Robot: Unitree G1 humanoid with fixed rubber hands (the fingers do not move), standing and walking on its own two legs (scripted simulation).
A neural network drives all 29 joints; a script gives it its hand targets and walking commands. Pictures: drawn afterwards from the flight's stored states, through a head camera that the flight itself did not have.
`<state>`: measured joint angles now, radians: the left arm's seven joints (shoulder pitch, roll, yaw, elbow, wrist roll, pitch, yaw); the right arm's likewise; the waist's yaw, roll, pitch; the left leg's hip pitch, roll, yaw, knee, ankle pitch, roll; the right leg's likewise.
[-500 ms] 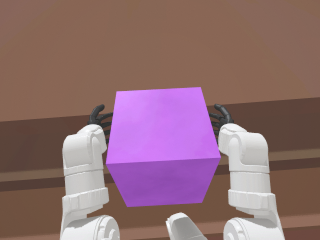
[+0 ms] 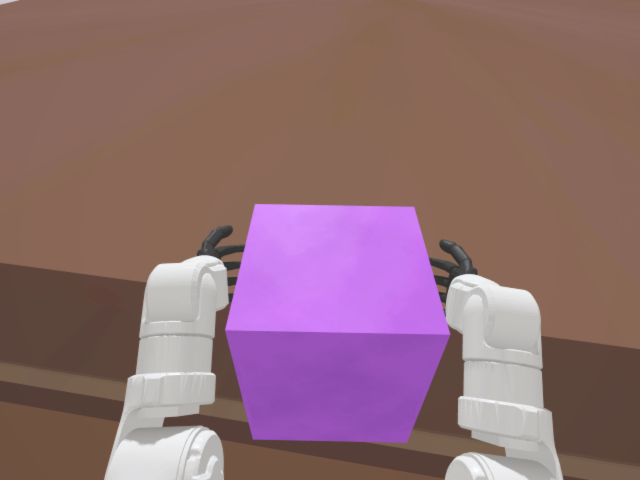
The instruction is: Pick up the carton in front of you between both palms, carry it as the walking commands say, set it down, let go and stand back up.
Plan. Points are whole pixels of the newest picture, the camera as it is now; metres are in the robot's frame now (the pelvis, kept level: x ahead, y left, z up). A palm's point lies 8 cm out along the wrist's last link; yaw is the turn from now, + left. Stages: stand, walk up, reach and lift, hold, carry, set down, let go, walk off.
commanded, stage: carry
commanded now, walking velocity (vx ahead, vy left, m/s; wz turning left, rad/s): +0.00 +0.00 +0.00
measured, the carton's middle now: (332, 325) +0.34 +0.00 +0.06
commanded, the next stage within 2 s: none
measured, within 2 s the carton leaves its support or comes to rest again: neither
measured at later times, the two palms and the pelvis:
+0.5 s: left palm (184, 297) +0.31 +0.18 +0.13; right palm (444, 309) +0.31 -0.13 +0.13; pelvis -0.02 +0.02 +0.00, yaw +0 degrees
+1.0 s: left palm (181, 323) +0.28 +0.17 +0.13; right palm (456, 337) +0.27 -0.13 +0.13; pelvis -0.06 +0.01 +0.00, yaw +0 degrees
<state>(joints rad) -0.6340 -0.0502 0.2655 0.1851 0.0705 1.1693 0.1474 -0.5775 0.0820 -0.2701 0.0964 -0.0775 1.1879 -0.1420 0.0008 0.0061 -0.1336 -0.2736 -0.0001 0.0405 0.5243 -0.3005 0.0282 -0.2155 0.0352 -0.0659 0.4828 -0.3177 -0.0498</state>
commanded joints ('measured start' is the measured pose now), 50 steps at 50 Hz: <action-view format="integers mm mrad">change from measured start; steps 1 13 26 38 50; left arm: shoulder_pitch -646 -612 -619 -614 -616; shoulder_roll -944 -923 -926 -919 -921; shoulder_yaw -552 -586 -583 -578 -579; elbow -108 -130 -113 -122 -121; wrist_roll -279 -275 -285 -279 -276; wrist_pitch -6 -5 -14 -14 -15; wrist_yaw -102 -100 -99 -97 -99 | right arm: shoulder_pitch -730 -667 -655 -666 -661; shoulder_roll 909 882 866 876 875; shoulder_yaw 611 601 583 600 597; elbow -83 -78 -68 -81 -77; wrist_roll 303 291 263 276 274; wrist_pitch -28 -36 -37 -35 -36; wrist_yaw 85 89 82 83 83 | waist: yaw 4 -8 -5 -4 -3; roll -11 19 21 6 9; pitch -338 -324 -288 -281 -278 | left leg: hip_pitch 114 167 144 101 61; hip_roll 140 144 143 130 128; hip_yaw -105 -111 -126 -129 -132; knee -19 -34 -58 -80 -85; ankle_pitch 470 503 456 318 235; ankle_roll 82 95 102 102 98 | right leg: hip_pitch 153 96 61 51 25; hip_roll -162 -151 -155 -156 -156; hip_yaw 92 99 103 107 115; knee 13 1 -14 -21 -23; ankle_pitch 491 332 235 208 164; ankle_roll -51 -48 -40 -51 -54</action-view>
